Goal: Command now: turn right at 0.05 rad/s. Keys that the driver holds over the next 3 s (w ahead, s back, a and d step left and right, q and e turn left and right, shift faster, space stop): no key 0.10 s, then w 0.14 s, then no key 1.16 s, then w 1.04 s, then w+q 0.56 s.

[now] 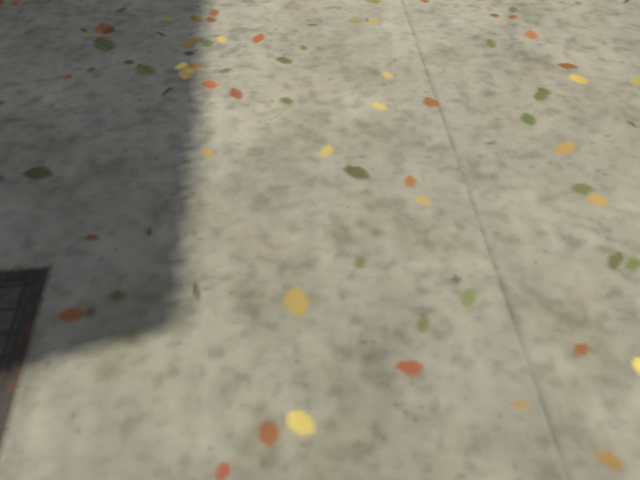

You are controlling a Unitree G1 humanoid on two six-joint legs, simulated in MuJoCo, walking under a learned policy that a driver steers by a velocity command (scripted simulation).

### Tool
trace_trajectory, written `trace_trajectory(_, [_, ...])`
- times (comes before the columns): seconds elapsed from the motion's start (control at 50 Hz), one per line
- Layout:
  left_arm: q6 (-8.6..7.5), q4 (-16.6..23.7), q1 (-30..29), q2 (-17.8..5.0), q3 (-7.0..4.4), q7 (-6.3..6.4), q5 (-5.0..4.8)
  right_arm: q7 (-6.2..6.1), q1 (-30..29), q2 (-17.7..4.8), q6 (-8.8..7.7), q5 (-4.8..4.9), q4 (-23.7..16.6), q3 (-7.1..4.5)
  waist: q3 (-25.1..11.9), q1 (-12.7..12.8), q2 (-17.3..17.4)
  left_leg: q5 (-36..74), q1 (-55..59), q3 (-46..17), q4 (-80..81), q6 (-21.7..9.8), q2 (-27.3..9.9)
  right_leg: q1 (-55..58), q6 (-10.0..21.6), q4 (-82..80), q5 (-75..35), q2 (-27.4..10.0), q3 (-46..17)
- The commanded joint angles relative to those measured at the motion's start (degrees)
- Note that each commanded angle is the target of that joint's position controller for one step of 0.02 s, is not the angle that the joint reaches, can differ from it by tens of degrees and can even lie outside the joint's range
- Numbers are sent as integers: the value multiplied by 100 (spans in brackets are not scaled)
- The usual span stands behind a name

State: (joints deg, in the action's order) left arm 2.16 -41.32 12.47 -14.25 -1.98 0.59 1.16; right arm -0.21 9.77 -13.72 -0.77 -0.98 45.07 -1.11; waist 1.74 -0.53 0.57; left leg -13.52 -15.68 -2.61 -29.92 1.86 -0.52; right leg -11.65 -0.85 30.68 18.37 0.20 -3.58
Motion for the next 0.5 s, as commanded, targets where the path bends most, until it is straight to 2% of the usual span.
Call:
trace_trajectory(0.02, [-208,300,-70,-617,-136,29,-7,-76,-130,-667,-42,24,-268,-200,-192,-17,-416,733,512,-122,223,-95,-146,-471,190,-686,-714,-341,-350])
trace_trajectory(0.1, [-253,207,21,-560,-105,56,-25,-116,-70,-621,-4,37,-63,-219,-105,-14,-328,734,566,-117,236,-45,-129,-515,191,-703,-650,-313,-348])
trace_trajectory(0.12, [-249,140,139,-553,-103,67,-30,-123,9,-578,11,36,20,-213,-204,-3,-347,306,593,-11,195,-34,-38,-466,221,-783,-116,-280,-334])
trace_trajectory(0.14, [-232,95,227,-636,-132,79,-54,-129,16,-569,23,60,78,-221,-111,39,-424,-318,423,170,11,-36,125,-494,322,-907,720,-279,-418])
trace_trajectory(0.16, [-211,78,325,-821,-191,92,-87,-132,-18,-573,11,93,89,-235,69,111,-632,-936,57,391,-324,-47,304,-521,513,-1132,1690,-423,-715])
trace_trajectory(0.2, [-226,55,535,-1075,-255,114,-134,-96,-250,-576,-121,176,-36,-255,525,251,-1115,-1209,-826,538,-1088,-134,312,-460,1035,-1805,2911,-1188,-1851])
trace_trajectory(0.22, [-269,22,590,-1107,-269,130,-170,-62,-362,-577,-219,221,-98,-260,730,279,-1177,-1175,-1010,356,-1332,-252,132,-542,1241,-1961,2889,-1475,-2285])
trace_trajectory(0.24, [-319,2,559,-1072,-263,141,-187,-18,-342,-568,-310,259,-107,-269,802,227,-1203,-1272,-1177,251,-1367,-376,-7,-423,1326,-1972,2594,-1600,-2391])
trace_trajectory(0.26, [-341,21,387,-962,-230,144,-188,21,-285,-520,-378,262,-70,-255,828,137,-1143,-1321,-1088,232,-985,-474,-62,-316,1260,-1787,1813,-1520,-2153])
trace_trajectory(0.28, [-323,69,103,-873,-197,139,-203,59,6,-447,-427,239,68,-241,658,-83,-1012,-941,-434,333,-176,-539,1,-393,1053,-1465,936,-1259,-1662])
trace_trajectory(0.3, [-304,81,-6,-811,-182,138,-202,79,353,-500,-441,167,274,-277,333,-231,-855,14,422,374,324,-487,133,-522,815,-1049,-102,-969,-1234])
trace_trajectory(0.32, [-314,103,-16,-616,-134,159,-154,74,638,-747,-425,85,384,-345,-13,-260,-436,809,1008,-109,516,-489,-170,-594,497,-329,-739,-605,-725])
trace_trajectory(0.34, [-334,256,70,-362,-72,223,-41,75,789,-1330,-385,100,446,-483,-241,-82,933,1461,1353,-1206,788,-858,-869,-1029,12,707,-77,215,210])
trace_trajectory(0.36, [-325,243,160,-455,-87,281,-49,96,906,-1089,-371,48,426,-371,-428,-210,1386,2256,1510,-2267,1129,-1493,-1639,-1291,-233,1352,1231,132,-3])
trace_trajectory(0.38, [-293,224,144,-596,-142,289,-140,89,797,-807,-394,18,436,-262,-252,-161,1118,2949,1522,-2313,1111,-1744,-1855,-1558,-321,2015,1882,0,-178])
trace_trajectory(0.42, [-224,45,292,-602,-180,275,-159,70,546,-960,-387,90,443,-289,-337,-39,595,3562,1706,-1722,923,-1620,-1693,-1799,-371,2445,1637,-200,-205])
trace_trajectory(0.44, [-200,13,210,-555,-179,269,-155,38,352,-905,-367,109,428,-258,-337,9,469,3874,1656,-1408,898,-1487,-1573,-1684,-374,2166,1305,-348,-231])
trace_trajectory(0.5, [-168,-139,178,-310,-101,218,-198,-49,100,-847,-192,73,523,-214,-443,75,612,4395,1245,-557,827,-1246,-1027,-678,-436,1011,589,-249,123])
